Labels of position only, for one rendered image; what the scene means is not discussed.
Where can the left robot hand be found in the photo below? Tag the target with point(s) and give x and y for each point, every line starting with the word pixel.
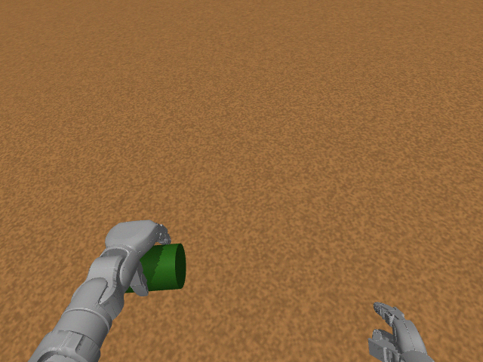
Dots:
pixel 140 236

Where can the right robot hand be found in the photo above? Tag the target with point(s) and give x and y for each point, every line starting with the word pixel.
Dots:
pixel 388 347

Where can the can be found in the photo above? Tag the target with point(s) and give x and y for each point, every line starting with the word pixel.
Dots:
pixel 164 267

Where can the left robot arm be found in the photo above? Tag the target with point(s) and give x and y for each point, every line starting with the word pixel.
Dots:
pixel 82 328

